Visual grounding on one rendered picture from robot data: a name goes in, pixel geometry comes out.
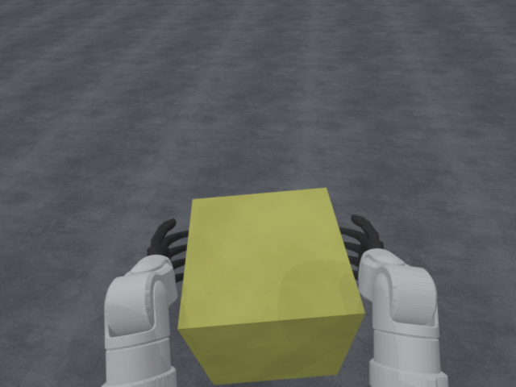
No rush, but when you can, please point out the carton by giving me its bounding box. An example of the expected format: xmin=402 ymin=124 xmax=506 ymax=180
xmin=177 ymin=188 xmax=365 ymax=385

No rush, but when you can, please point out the right robot hand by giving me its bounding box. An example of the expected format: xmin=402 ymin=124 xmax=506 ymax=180
xmin=339 ymin=214 xmax=384 ymax=280

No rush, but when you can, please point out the robot left forearm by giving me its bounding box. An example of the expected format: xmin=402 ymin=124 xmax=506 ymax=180
xmin=101 ymin=255 xmax=177 ymax=387

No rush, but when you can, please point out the robot right forearm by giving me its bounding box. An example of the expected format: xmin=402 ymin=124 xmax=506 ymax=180
xmin=358 ymin=248 xmax=448 ymax=387

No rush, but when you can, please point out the left robot hand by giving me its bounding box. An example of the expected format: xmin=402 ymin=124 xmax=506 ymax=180
xmin=148 ymin=218 xmax=189 ymax=283

